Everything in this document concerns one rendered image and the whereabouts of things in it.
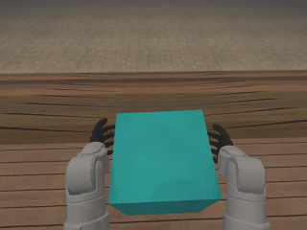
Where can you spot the right robot hand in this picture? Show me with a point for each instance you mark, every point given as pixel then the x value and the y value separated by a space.
pixel 224 140

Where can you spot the left robot hand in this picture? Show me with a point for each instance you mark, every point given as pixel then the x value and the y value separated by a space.
pixel 97 134

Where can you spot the carton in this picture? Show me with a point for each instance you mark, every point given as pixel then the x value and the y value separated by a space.
pixel 162 163

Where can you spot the right robot forearm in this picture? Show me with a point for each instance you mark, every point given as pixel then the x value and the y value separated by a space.
pixel 245 189

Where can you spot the left robot forearm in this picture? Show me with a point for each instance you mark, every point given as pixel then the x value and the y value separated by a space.
pixel 85 189

